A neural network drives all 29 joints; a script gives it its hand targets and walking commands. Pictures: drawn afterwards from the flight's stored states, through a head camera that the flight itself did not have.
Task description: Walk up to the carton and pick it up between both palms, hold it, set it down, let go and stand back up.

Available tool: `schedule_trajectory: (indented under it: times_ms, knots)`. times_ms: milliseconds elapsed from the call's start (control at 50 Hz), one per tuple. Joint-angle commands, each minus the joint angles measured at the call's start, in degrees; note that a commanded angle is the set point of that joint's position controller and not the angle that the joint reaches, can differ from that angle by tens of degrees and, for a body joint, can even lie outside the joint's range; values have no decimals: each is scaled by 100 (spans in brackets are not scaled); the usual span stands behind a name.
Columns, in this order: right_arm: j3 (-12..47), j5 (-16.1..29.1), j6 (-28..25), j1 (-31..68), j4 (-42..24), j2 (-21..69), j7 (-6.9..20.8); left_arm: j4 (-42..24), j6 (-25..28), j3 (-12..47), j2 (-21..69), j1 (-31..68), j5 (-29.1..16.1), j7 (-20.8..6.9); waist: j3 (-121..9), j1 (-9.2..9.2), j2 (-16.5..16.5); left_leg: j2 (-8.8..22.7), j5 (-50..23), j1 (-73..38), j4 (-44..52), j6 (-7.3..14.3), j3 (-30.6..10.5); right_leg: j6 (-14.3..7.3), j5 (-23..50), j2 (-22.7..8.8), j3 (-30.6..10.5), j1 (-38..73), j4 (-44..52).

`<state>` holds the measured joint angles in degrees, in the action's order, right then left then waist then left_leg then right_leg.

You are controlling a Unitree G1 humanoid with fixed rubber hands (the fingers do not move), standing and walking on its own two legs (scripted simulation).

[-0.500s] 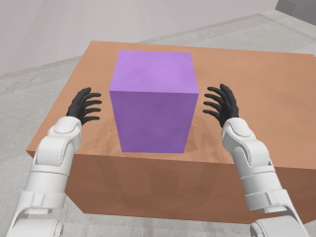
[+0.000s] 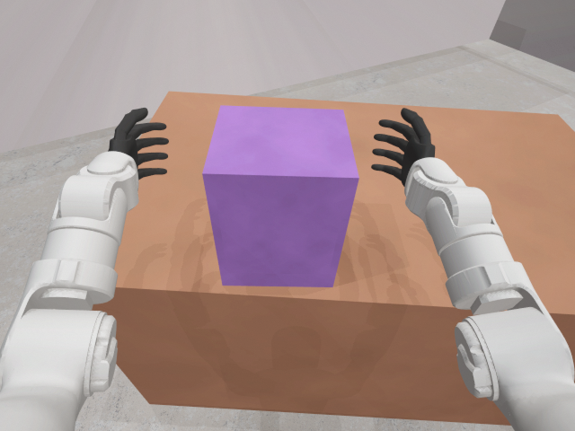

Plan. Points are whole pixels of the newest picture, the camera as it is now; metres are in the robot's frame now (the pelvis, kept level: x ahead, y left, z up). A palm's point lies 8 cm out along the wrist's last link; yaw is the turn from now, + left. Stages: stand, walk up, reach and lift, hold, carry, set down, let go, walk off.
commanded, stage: reach and lift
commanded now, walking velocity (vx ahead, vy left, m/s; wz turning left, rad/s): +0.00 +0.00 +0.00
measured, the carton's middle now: (280, 201) +0.48 +0.06 +0.06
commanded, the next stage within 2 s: none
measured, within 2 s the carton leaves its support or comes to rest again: neither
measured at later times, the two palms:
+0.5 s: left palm (141, 142) +0.44 +0.25 +0.20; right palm (427, 149) +0.46 -0.15 +0.21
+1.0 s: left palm (163, 177) +0.45 +0.24 +0.13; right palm (409, 188) +0.47 -0.15 +0.13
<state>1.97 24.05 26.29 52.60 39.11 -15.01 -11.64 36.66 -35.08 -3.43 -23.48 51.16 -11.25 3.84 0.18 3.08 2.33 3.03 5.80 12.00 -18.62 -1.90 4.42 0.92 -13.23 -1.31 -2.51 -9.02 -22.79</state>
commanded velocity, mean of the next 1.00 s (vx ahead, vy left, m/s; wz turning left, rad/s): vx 0.00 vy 0.00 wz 0.00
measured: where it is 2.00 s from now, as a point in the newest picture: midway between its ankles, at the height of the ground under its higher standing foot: outside the picture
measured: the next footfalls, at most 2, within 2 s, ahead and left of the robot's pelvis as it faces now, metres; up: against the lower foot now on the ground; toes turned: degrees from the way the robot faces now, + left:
none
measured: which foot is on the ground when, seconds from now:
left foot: down 0.00-1.00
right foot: down 0.00-1.00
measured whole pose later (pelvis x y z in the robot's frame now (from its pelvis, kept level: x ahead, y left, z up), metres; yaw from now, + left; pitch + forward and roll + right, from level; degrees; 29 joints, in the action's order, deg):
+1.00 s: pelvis +0.02 +0.00 +0.00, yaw +0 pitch +9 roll +0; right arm 4.8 20.2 7.5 56.6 63.5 -14.2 -7.9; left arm 70.5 -4.1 -1.6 -19.3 59.5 -13.4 1.3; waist -5.2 2.2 2.3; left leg 3.5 6.8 22.2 -20.7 -1.8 4.3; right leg 1.1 -13.2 -0.9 -2.5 -18.2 -22.8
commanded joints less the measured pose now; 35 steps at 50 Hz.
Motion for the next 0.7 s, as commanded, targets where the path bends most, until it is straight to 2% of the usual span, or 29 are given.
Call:
schedule_trajectory:
  times_ms: [0, 20, 40, 60, 80, 100, 120, 140, 160, 180, 220, 260, 300, 320, 360, 380, 400, 420, 440, 460, 500, 520, 540, 560, 580, 600, 640, 660, 680]
  knots:
    - [-163, -50, -347, 3387, -225, -1335, 197, -455, 618, -104, -1145, 3875, -715, 145, -3386, -117, -496, -184, -872, -1221, -402, -133, -213, 51, 1108, 422, 471, -640, 524]
    - [-198, 80, -385, 3479, -33, -1254, 234, -688, 739, 77, -1164, 4315, -888, 163, -3648, -326, -680, -163, -1115, -1332, -496, -164, -256, 57, 1428, 409, 474, -697, 519]
    - [-110, 133, -413, 3559, -169, -1121, 236, -660, 690, 57, -1144, 4063, -768, 178, -3671, -139, -690, -199, -1372, -1446, -549, -167, -241, 74, 1708, 380, 514, -618, 503]
    - [-166, 113, -466, 3918, 28, -1376, 232, -390, 776, 77, -1240, 4521, -852, 138, -3599, -201, -584, -197, -1401, -1312, -584, -184, -252, 87, 1710, 419, 564, -601, 457]
    - [-68, 76, -456, 3633, 218, -1270, 187, -97, 717, 187, -1081, 3996, -702, 110, -3349, -258, -593, -200, -1357, -1408, -504, -175, -237, 96, 1736, 455, 514, -511, 477]
    - [-145, 136, -522, 4208, 128, -1505, 244, -83, 709, 158, -1251, 4601, -720, 128, -3611, -141, -714, -195, -1270, -1298, -544, -180, -221, 66, 1555, 468, 570, -708, 490]
    - [-144, 163, -511, 4331, -21, -1467, 267, 146, 742, 57, -1345, 4624, -829, 176, -3623, -66, -469, -190, -1191, -1216, -495, -95, -265, 98, 1600, 407, 530, -635, 492]
    - [-109, 149, -481, 4189, 446, -1527, 263, 528, 773, 175, -1267, 4414, -803, 103, -3343, -170, -403, -201, -1027, -1172, -499, -78, -273, 89, 1406, 407, 524, -726, 531]
    - [-153, 118, -473, 4227, 791, -1400, 278, 565, 832, 329, -1152, 4619, -779, 97, -3210, -288, -560, -140, -1111, -1231, -441, -152, -296, 48, 1327, 457, 567, -828, 611]
    - [60, 144, -538, 4312, 879, -1434, 319, 948, 764, 358, -1134, 4632, -778, 103, -3195, -97, -678, -120, -1080, -1211, -538, -194, -242, 9, 1236, 478, 530, -949, 600]
    - [-38, 259, -576, 4659, 818, -1347, 347, 749, 946, 521, -999, 5056, -842, 92, -3536, -222, -685, -125, -1162, -1197, -553, -202, -279, -14, 1315, 432, 609, -814, 580]
    - [5, 220, -630, 4549, 944, -1272, 371, 1055, 1121, 474, -1032, 4896, -816, 145, -3676, -82, -557, -151, -1372, -1228, -581, -169, -278, 51, 1535, 450, 625, -801, 520]
    - [179, 244, -638, 4488, 1067, -1317, 397, 1160, 1218, 518, -1093, 4871, -878, 67, -3574, -120, -375, -156, -1552, -1267, -622, -184, -248, 40, 1749, 458, 633, -650, 514]
    - [93, 200, -687, 4286, 1289, -1234, 383, 1239, 1267, 532, -1057, 4671, -757, 51, -3643, -170, -485, -156, -1664, -1332, -591, -152, -263, 88, 1997, 443, 670, -721, 478]
    - [19, 73, -720, 4099, 1707, -1266, 400, 1607, 1375, 524, -977, 4596, -708, -20, -3254, -147, -548, -127, -1615, -1361, -604, -169, -271, 63, 1668, 459, 625, -815, 552]
    - [79, 28, -856, 4203, 1302, -1210, 360, 1655, 1480, 518, -1017, 4501, -735, -67, -3408, -71, -427, -159, -1664, -1230, -632, -146, -219, 56, 1762, 429, 604, -756, 534]
    - [92, 131, -860, 4087, 1491, -1152, 317, 1736, 1534, 401, -1042, 4443, -667, -67, -3391, -55, -481, -173, -1673, -1190, -539, -128, -201, 130, 1881, 447, 598, -697, 529]
    - [207, 107, -899, 4021, 1423, -869, 318, 1890, 1676, 416, -1003, 4450, -728, -136, -3230, -50, -265, -217, -1465, -1066, -574, -92, -163, 142, 1811, 420, 562, -618, 580]
    - [222, 71, -1020, 4206, 1226, -996, 317, 1754, 1825, 510, -915, 4603, -767, -126, -3374, -23, -479, -253, -1559, -1066, -595, -114, -164, 128, 1844, 380, 492, -578, 513]
    - [277, 126, -1048, 4115, 1591, -922, 379, 1952, 1927, 502, -970, 4599, -701, -121, -3268, 54, -521, -210, -1543, -1124, -587, -126, -113, 113, 1672, 437, 527, -848, 542]
    - [216, 103, -1155, 4132, 1613, -769, 427, 1940, 2189, 631, -755, 4609, -807, -157, -3400, -78, -342, -193, -1490, -1140, -619, -106, -196, 119, 1610, 386, 546, -943, 540]
    - [357, 98, -1135, 3953, 1546, -759, 406, 2076, 2240, 534, -853, 4327, -727, -165, -3378, 88, -234, -187, -1479, -1057, -538, -70, -128, 106, 1727, 406, 469, -625, 577]
    - [218, 57, -1270, 3937, 1638, -781, 398, 2093, 2354, 677, -786, 4415, -855, -199, -3503, -132, -240, -198, -1642, -1190, -579, -59, -158, 146, 1896, 404, 510, -901, 533]
    - [298, 108, -1300, 3661, 1617, -769, 392, 2010, 2429, 686, -603, 4022, -771, -233, -3546, -118, -376, -181, -1869, -1343, -644, -119, -223, 112, 2058, 438, 548, -795, 522]
    - [204, 63, -1420, 3917, 1423, -771, 366, 1867, 2519, 736, -736, 4450, -815, -268, -3860, -86, -535, -200, -1970, -1305, -754, -169, -161, 128, 2194, 423, 525, -821, 472]
    - [166, 39, -1511, 3939, 1299, -691, 351, 1616, 2637, 603, -601, 4378, -694, -204, -4150, -80, -409, -174, -2159, -1331, -771, -176, -185, 141, 2273, 470, 588, -764, 464]
    - [116, 14, -1544, 3746, 1426, -798, 416, 1906, 2614, 593, -664, 4267, -664, -174, -4239, -79, -580, -137, -2296, -1552, -804, -204, -211, 103, 2117, 490, 570, -1102, 462]
    - [248, -29, -1588, 3762, 1596, -771, 440, 2272, 2669, 713, -471, 4124, -702, -196, -3913, -32, -503, -138, -2296, -1441, -840, -204, -230, 110, 2035, 485, 566, -1285, 489]
    - [178, -59, -1649, 3636, 1579, -738, 439, 2092, 2701, 803, -337, 4084, -614, -208, -4158, -101, -625, -118, -2239, -1518, -766, -251, -180, 100, 1947, 492, 588, -1240, 524]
